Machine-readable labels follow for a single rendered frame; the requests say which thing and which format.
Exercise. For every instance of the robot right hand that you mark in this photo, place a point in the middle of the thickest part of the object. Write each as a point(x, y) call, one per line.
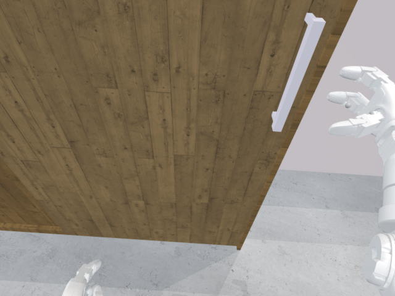
point(382, 102)

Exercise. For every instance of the robot left hand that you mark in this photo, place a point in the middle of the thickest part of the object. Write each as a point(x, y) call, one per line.
point(78, 286)

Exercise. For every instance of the right robot forearm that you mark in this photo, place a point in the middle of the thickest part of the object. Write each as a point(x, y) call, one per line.
point(385, 140)

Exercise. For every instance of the wardrobe door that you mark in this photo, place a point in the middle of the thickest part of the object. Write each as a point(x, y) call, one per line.
point(149, 119)
point(17, 204)

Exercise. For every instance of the right robot upper arm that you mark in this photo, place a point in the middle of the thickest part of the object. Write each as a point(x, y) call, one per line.
point(379, 263)

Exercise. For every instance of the handle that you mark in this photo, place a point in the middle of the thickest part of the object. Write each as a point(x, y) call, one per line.
point(306, 50)

